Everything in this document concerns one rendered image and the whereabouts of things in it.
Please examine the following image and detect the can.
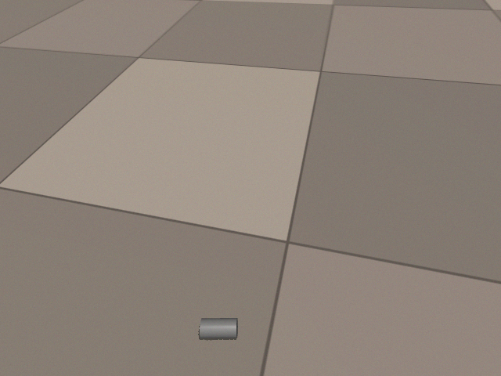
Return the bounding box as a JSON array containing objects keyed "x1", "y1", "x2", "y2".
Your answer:
[{"x1": 200, "y1": 318, "x2": 238, "y2": 338}]

